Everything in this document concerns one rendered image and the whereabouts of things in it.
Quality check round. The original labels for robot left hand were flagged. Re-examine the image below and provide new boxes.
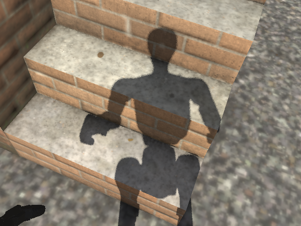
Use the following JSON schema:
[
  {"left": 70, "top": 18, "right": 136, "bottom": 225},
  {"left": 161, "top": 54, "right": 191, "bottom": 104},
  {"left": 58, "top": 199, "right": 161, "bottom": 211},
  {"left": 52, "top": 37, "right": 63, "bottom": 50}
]
[{"left": 0, "top": 204, "right": 46, "bottom": 226}]

